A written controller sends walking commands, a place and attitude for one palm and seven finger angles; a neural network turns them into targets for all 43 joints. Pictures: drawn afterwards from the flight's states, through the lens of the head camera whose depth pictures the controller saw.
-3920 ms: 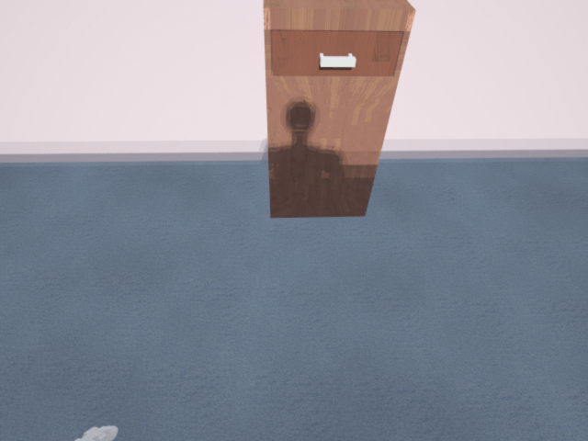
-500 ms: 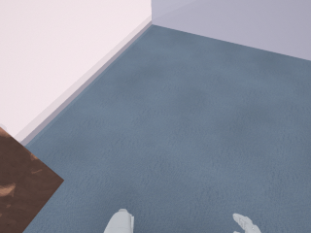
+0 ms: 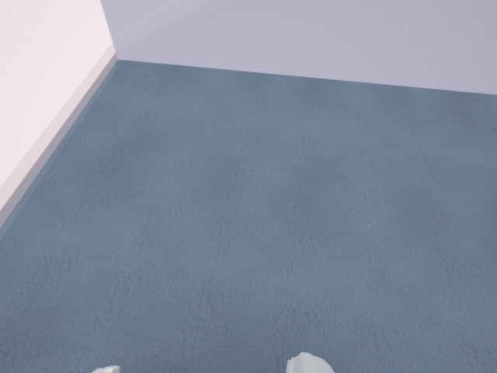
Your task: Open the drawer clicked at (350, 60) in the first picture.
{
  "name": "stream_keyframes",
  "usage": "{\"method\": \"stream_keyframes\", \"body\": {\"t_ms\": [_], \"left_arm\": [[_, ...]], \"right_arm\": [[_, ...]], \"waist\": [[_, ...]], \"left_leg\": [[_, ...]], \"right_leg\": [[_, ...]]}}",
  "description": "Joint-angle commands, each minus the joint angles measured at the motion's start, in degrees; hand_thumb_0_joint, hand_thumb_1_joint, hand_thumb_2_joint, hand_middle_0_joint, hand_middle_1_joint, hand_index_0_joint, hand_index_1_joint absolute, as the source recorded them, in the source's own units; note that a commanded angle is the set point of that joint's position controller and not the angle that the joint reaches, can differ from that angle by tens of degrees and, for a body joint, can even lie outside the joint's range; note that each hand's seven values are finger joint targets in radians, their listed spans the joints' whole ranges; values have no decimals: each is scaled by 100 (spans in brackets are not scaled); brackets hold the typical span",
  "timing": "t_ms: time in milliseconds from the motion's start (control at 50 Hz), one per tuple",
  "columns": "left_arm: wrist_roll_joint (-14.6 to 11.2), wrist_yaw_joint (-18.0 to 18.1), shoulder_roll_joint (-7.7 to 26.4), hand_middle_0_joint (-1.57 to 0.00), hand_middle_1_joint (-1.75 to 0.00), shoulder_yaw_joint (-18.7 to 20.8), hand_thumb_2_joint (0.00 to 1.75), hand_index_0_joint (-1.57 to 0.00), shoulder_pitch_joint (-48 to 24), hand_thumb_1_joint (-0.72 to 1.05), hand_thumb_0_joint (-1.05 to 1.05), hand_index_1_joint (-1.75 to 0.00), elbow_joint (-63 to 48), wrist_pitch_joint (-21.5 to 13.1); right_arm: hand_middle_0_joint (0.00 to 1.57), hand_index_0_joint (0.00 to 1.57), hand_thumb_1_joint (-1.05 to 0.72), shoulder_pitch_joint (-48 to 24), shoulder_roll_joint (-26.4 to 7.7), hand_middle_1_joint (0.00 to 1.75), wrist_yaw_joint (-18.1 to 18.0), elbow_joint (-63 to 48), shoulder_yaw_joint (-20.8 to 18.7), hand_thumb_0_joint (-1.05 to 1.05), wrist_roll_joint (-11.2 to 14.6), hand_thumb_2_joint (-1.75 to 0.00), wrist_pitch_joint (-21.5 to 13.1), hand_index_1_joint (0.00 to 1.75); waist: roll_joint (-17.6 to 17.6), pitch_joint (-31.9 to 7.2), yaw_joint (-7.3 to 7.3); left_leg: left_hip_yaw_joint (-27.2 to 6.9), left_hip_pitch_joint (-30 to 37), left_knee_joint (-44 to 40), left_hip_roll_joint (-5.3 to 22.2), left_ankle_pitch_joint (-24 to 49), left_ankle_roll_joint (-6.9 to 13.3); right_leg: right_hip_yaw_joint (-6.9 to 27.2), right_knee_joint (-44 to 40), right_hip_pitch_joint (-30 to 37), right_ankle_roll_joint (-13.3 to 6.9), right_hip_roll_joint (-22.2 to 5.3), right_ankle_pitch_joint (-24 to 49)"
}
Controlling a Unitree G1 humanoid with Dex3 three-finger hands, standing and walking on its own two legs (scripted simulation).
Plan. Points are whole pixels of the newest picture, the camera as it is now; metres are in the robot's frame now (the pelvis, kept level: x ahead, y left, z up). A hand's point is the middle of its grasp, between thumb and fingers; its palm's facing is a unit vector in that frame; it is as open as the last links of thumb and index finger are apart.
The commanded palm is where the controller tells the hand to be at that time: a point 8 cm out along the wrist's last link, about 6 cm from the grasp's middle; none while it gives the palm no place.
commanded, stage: walk to a spot facing it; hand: left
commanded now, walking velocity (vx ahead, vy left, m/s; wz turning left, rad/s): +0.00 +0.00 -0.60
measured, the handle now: out of the picture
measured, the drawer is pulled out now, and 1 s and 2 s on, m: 0.00 0.00 0.00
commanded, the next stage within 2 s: none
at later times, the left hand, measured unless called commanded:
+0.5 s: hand (179, 355) +0.17 +0.13 -0.15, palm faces -0.24 -0.94 -0.24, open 7.4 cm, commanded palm none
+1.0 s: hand (175, 332) +0.21 +0.15 -0.17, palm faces -0.54 -0.81 -0.22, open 7.4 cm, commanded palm none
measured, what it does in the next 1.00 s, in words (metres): steps on the spot, turning right: right foot, then left foot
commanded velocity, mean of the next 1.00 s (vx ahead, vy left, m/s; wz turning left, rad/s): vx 0.00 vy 0.00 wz -0.60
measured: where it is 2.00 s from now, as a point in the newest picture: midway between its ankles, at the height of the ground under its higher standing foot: outside the picture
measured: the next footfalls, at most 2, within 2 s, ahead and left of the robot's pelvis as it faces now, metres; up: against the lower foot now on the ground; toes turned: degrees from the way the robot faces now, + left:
right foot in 0.14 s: +0.07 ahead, -0.13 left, +0.00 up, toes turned -14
left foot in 0.62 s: +0.12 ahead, +0.10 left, +0.00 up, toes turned -18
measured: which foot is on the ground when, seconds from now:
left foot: down 0.00-0.16, up 0.18-0.60, down 0.62-1.00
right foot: up 0.00-0.12, down 0.14-0.62, up 0.64-1.00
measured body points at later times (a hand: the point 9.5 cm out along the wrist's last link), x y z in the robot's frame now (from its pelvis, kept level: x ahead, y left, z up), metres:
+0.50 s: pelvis +0.04 -0.03 +0.00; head +0.07 -0.06 +0.45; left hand +0.19 +0.18 -0.14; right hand +0.06 -0.29 -0.15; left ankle +0.07 +0.13 -0.69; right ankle +0.03 -0.13 -0.74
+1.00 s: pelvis +0.04 +0.01 +0.00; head +0.09 +0.00 +0.45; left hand +0.24 +0.19 -0.15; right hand -0.06 -0.22 -0.14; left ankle +0.08 +0.11 -0.74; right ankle -0.07 -0.09 -0.68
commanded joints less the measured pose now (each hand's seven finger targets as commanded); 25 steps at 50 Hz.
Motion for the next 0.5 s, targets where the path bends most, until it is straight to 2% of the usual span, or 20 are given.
{"method": "stream_keyframes", "body": {"t_ms": [0, 40, 60, 80, 100, 120, 140, 160, 180, 220, 240, 260, 280, 320, 380, 400, 480], "left_arm": [[16, -30, 22, -20, -30, -29, 90, -20, -164, 90, 0, -30, -516, -155], [15, -13, 61, -20, -30, -50, 90, -20, -210, 90, 0, -30, -555, -230], [22, 0, 110, -20, -30, -48, 90, -20, -167, 90, 0, -30, -566, -269], [18, 15, 177, -20, -30, -36, 90, -20, 49, 90, 0, -30, -529, -318], [35, 46, 417, -20, -30, 15, 90, -20, 498, 90, 0, -30, -414, -400], [85, 130, 1146, -20, -30, 138, 90, -20, 973, 90, 0, -30, -290, -504], [-32, 203, 1632, -20, -30, 239, 90, -20, 1270, 90, 0, -30, -171, -487], [-66, 275, 1493, -20, -30, 219, 90, -20, 1224, 90, 0, -30, -157, -458], [-73, 301, 1248, -20, -30, 177, 90, -20, 891, 90, 0, -30, -224, -456], [-103, 286, 878, -20, -30, 47, 90, -20, 253, 90, 0, -30, -357, -443], [-98, 282, 806, -20, -30, 10, 90, -20, 49, 90, 0, -30, -417, -452], [-80, 280, 782, -20, -30, 18, 90, -20, -116, 90, 0, -30, -443, -451], [-65, 275, 792, -20, -30, 11, 90, -20, -138, 90, 0, -30, -454, -453], [-57, 249, 791, -20, -30, 20, 90, -20, 7, 90, 0, -30, -376, -455], [-35, 229, 853, -20, -30, 49, 90, -20, 146, 90, 0, -30, -314, -431], [-29, 227, 856, -20, -30, 54, 90, -20, 209, 90, 0, -30, -288, -421], [3, 233, 936, -20, -30, 99, 90, -20, 237, 90, 0, -30, -288, -374]], "right_arm": [[20, 20, -90, 141, -928, 30, 17, -345, -239, 0, -23, -90, -70, 30], [20, 20, -90, 228, -1045, 30, 38, -314, -280, 0, -33, -90, -42, 30], [20, 20, -90, 281, -1053, 30, 51, -297, -299, 0, -34, -90, -24, 30], [20, 20, -90, 286, -1062, 30, 59, -303, -295, 0, -27, -90, -11, 30], [20, 20, -90, 307, -1032, 30, 88, -353, -280, 0, 8, -90, 7, 30], [20, 20, -90, 299, -673, 30, 141, -570, -187, 0, 60, -90, 47, 30], [20, 20, -90, -11, -475, 30, 101, -832, -98, 0, 73, -90, 93, 30], [20, 20, -90, -103, -589, 30, 17, -835, -99, 0, 90, -90, 144, 30], [20, 20, -90, -107, -507, 30, 4, -748, -76, 0, 81, -90, 146, 30], [20, 20, -90, -167, -604, 30, 2, -610, -131, 0, 34, -90, 206, 30], [20, 20, -90, 1, -584, 30, -1, -535, -126, 0, 24, -90, 252, 30], [20, 20, -90, 111, -567, 30, 6, -460, -137, 0, 25, -90, 272, 30], [20, 20, -90, 155, -538, 30, 2, -432, -128, 0, 19, -90, 292, 30], [20, 20, -90, -3, -541, 30, -8, -451, -137, 0, 13, -90, 299, 30], [20, 20, -90, -226, -510, 30, -10, -547, -129, 0, 28, -90, 270, 30], [20, 20, -90, -362, -498, 30, -11, -597, -120, 0, 34, -90, 256, 30], [20, 20, -90, -591, -451, 30, -31, -729, -95, 0, 86, -90, 193, 30]], "waist": [[1194, -202, -159], [1205, -314, -200], [1168, -376, -175], [1057, -532, -41], [581, -827, 234], [-1214, -1150, 468], [-1564, -1371, 555], [-996, -1311, 500], [-1040, -1214, 376], [-650, -887, 125], [-579, -840, -28], [-470, -798, -105], [-525, -719, -127], [-627, -560, -38], [-614, -595, 48], [-629, -615, 110], [-772, -741, 190]], "left_leg": [[-735, 372, -884, 1567, 2105, 542], [-624, 584, -499, 1612, 2514, 455], [-548, 594, -229, 1594, 2648, 355], [-389, 578, 260, 1510, 2783, 180], [-219, 47, 1315, 1375, 2603, -110], [-141, -1646, 2821, 601, -99, -491], [-955, -2453, 4042, -22, -2214, -654], [-1668, -2507, 4340, 134, -2056, -590], [-1838, -2583, 4288, 195, -1599, -563], [-1907, -2348, 4221, 179, -815, -666], [-1903, -2175, 4084, 134, -604, -704], [-1888, -1999, 3888, 102, -422, -718], [-1850, -1914, 3754, 46, -377, -740], [-1877, -1929, 3526, -49, -350, -758], [-1885, -1911, 3020, -161, -437, -757], [-1886, -1874, 2794, -216, -508, -747], [-1886, -1456, 1837, -420, -749, -657]], "right_leg": [[-162, -1118, 248, -105, 26, -203], [-269, -1646, 511, -211, 163, -324], [-315, -1967, 738, -271, 235, -268], [-362, -2460, 1143, -345, 331, 50], [-139, -3171, 2142, -515, 255, 903], [1932, -3582, 3439, -1120, -1095, 2932], [2901, -3519, 3514, -1784, -1944, 5226], [2452, -3472, 3395, -1935, -1869, 5277], [2141, -3483, 3292, -1708, -1435, 4813], [1723, -3586, 2711, -1463, -952, 4072], [1537, -3715, 2408, -1397, -835, 3698], [1345, -3776, 2214, -1330, -701, 3405], [1366, -3852, 2034, -1341, -658, 3166], [1568, -3950, 1916, -1375, -617, 2827], [1854, -3959, 2068, -1466, -588, 2470], [2007, -3940, 2104, -1507, -571, 2450], [2417, -3781, 2123, -1587, -577, 2639]]}}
